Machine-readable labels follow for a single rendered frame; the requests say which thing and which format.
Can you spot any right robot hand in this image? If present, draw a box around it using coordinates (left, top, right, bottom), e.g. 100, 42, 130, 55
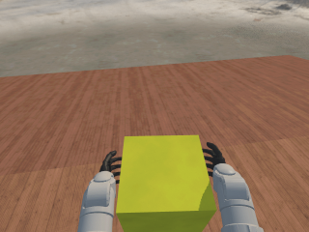
202, 142, 226, 177

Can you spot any left robot hand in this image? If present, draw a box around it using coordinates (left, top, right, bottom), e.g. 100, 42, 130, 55
99, 150, 122, 184

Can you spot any carton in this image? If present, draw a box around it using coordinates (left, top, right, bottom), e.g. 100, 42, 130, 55
116, 134, 217, 232

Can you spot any robot left forearm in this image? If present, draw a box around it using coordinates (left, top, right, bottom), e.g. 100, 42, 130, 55
77, 171, 116, 232

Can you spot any robot right forearm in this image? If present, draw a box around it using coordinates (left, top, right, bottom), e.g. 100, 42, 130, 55
212, 163, 264, 232

